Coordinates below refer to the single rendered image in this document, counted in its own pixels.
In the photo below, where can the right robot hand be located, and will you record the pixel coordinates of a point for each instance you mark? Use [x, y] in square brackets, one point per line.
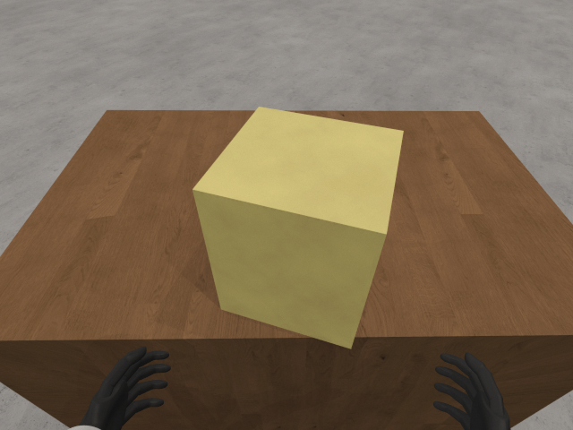
[483, 404]

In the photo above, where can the left robot hand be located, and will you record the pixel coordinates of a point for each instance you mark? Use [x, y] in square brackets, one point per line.
[113, 404]

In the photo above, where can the carton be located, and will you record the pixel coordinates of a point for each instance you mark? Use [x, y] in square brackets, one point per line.
[294, 214]

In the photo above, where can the pedestal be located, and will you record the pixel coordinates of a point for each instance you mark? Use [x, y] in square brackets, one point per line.
[478, 258]

